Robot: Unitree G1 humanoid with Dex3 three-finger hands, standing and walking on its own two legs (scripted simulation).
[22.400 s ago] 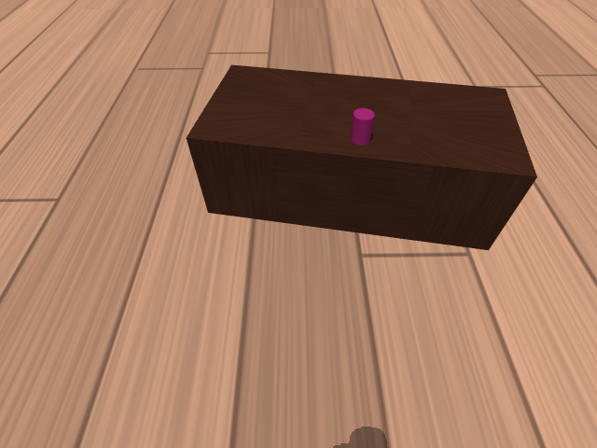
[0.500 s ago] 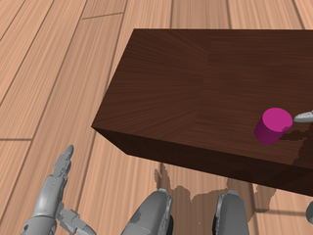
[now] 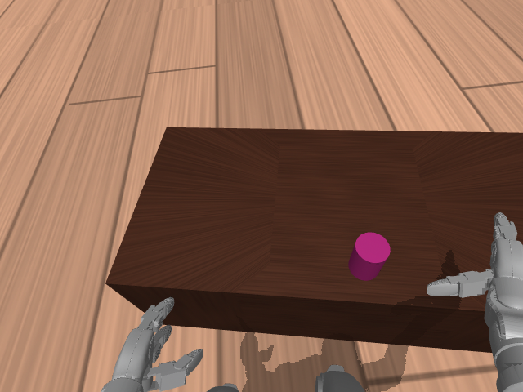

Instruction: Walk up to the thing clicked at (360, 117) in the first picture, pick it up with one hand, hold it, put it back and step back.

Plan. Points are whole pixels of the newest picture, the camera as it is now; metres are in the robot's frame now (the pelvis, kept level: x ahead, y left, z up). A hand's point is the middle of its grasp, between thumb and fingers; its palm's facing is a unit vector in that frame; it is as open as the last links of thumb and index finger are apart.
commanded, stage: home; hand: right
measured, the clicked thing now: (367, 257) +0.43 -0.19 -0.25
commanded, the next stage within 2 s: none
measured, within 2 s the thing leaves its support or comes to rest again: neither
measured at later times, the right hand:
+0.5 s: hand (394, 381) +0.16 -0.15 -0.05, palm faces +0.14 +0.96 -0.25, open 17.5 cm
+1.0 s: hand out of the picture +0.12 -0.18 -0.09, palm faces -0.04 +0.92 -0.38, open 17.4 cm
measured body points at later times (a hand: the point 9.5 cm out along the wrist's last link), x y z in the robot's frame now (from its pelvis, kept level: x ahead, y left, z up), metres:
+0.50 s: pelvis +0.00 +0.03 +0.01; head +0.03 +0.03 +0.46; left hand +0.16 +0.26 -0.07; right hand +0.15 -0.20 -0.03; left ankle -0.03 +0.15 -0.68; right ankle +0.05 -0.10 -0.68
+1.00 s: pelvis +0.00 +0.04 +0.03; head +0.01 +0.06 +0.48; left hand +0.13 +0.31 -0.09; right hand +0.12 -0.23 -0.06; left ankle -0.03 +0.15 -0.68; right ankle +0.05 -0.10 -0.68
